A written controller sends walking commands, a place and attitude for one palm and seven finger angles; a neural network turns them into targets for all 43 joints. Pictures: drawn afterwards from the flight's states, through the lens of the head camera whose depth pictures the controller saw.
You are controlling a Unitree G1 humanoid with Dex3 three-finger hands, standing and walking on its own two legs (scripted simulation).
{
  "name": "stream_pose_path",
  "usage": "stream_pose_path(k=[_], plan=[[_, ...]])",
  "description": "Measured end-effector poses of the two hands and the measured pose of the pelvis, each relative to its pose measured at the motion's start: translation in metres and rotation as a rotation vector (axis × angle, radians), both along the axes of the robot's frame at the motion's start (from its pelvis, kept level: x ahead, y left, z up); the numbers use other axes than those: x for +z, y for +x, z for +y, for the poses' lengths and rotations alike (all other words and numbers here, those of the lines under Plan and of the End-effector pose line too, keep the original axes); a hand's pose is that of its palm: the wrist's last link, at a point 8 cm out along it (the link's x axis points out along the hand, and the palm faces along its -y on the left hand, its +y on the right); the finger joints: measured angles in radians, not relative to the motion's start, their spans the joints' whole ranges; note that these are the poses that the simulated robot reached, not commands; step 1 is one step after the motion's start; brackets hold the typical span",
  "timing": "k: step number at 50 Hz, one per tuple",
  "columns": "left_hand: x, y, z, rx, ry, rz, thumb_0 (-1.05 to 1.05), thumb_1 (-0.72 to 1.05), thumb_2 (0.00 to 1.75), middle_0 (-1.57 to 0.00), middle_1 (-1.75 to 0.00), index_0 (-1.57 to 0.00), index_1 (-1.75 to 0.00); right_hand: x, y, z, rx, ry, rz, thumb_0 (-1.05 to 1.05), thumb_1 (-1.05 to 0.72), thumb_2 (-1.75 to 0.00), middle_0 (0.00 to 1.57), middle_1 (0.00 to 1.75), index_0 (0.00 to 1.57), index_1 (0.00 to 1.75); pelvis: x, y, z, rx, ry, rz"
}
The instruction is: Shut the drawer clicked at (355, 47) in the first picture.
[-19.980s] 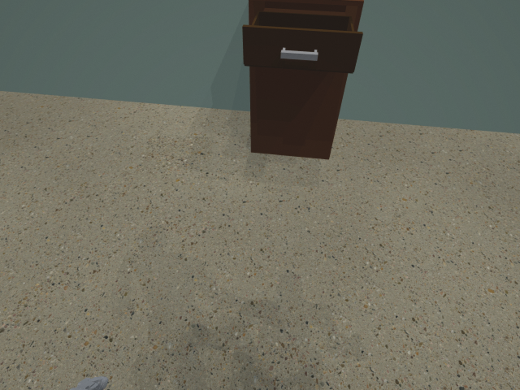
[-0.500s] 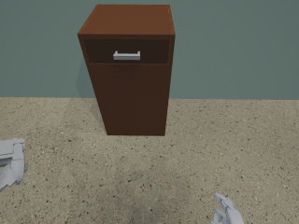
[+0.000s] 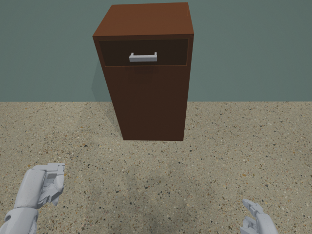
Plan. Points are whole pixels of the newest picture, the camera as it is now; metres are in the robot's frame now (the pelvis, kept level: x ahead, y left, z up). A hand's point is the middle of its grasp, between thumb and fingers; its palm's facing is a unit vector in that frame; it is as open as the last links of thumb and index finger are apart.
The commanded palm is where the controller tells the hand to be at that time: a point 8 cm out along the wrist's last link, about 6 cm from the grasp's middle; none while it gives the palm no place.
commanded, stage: let the arm hang, fingers relaxed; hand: left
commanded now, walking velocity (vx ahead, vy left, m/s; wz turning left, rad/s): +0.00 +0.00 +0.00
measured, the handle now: (143, 56) +0.90 +0.12 +0.00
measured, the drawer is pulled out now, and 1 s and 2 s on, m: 0.00 0.00 0.00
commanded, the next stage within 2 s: look to check the result in 1.00 s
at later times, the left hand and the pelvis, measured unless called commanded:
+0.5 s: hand out of the picture -0.04 +0.22 -0.16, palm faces +0.01 -0.96 -0.29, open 5.5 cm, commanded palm none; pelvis -0.01 +0.00 +0.01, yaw +1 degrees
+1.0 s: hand out of the picture +0.08 +0.20 -0.15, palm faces -0.01 -0.97 -0.25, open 7.4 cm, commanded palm none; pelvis +0.01 -0.01 +0.01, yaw +0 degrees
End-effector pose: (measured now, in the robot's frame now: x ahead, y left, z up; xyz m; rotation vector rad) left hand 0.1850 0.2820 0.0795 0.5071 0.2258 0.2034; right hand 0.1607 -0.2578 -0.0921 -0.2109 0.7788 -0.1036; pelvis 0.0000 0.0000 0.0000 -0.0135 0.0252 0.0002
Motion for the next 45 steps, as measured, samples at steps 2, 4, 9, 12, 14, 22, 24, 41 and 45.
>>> stream_pose_path(k=[2, 4, 9, 12, 14, 22, 24, 41, 45], plan=[[-0.061, -0.012, 0.002, 0.068, -0.071, 0.249, 0.01, 0.90, 0.90, -1.34, -1.54, -1.34, -1.54, -0.012, -0.011, -0.006, -0.015, 0.000, 0.054, 0.01, -0.90, -0.90, 0.20, 0.30, 0.20, 0.30, -0.003, -0.003, 0.002, -0.002, 0.005, -0.003], [-0.112, -0.035, -0.006, 0.108, -0.138, 0.460, 0.01, 0.91, 0.90, -1.29, -1.49, -1.29, -1.49, -0.019, -0.027, -0.009, -0.030, -0.008, 0.112, 0.01, -0.90, -0.90, 0.20, 0.30, 0.20, 0.29, -0.004, -0.006, 0.000, -0.005, 0.010, -0.011], [-0.195, -0.111, -0.046, 0.148, -0.306, 0.828, 0.02, 0.91, 0.90, -1.14, -1.33, -1.13, -1.33, -0.025, -0.085, -0.014, -0.056, -0.049, 0.311, 0.01, -0.91, -0.90, 0.20, 0.30, 0.20, 0.29, -0.003, -0.012, -0.005, 0.002, 0.012, -0.031], [-0.215, -0.154, -0.052, 0.221, -0.347, 0.958, 0.02, 0.91, 0.90, -1.02, -1.23, -1.02, -1.22, -0.026, -0.120, -0.014, -0.073, -0.063, 0.439, 0.01, -0.91, -0.90, 0.20, 0.30, 0.20, 0.29, 0.000, -0.015, -0.009, 0.008, 0.004, -0.033], [-0.218, -0.176, -0.046, 0.265, -0.356, 1.013, 0.02, 0.91, 0.90, -0.95, -1.16, -0.94, -1.15, -0.027, -0.141, -0.012, -0.079, -0.065, 0.514, 0.01, -0.91, -0.90, 0.20, 0.30, 0.20, 0.29, 0.002, -0.016, -0.010, 0.014, -0.001, -0.031], [-0.207, -0.228, -0.024, 0.367, -0.315, 1.158, 0.01, 0.91, 0.90, -0.64, -0.80, -0.64, -0.80, -0.038, -0.178, 0.000, -0.116, -0.018, 0.642, 0.01, -0.91, -0.90, 0.20, 0.30, 0.20, 0.29, 0.006, -0.014, -0.006, 0.014, -0.004, -0.031], [-0.203, -0.228, -0.019, 0.378, -0.303, 1.163, 0.01, 0.91, 0.90, -0.57, -0.71, -0.56, -0.72, -0.041, -0.178, 0.004, -0.122, -0.004, 0.640, 0.01, -0.91, -0.90, 0.20, 0.30, 0.20, 0.29, 0.007, -0.013, -0.005, 0.011, -0.002, -0.034], [-0.200, -0.134, -0.028, 0.279, -0.309, 0.985, 0.01, 0.91, 0.90, -0.22, -0.31, -0.21, -0.32, -0.041, -0.132, 0.009, -0.124, 0.017, 0.532, 0.01, -0.91, -0.90, 0.20, 0.30, 0.20, 0.29, 0.011, 0.001, -0.003, -0.001, 0.012, -0.045], [-0.200, -0.121, -0.034, 0.259, -0.318, 0.966, 0.01, 0.91, 0.90, -0.21, -0.30, -0.20, -0.31, -0.038, -0.123, 0.004, -0.127, 0.005, 0.520, 0.01, -0.91, -0.90, 0.20, 0.30, 0.20, 0.29, 0.012, 0.004, -0.004, -0.001, 0.012, -0.044]])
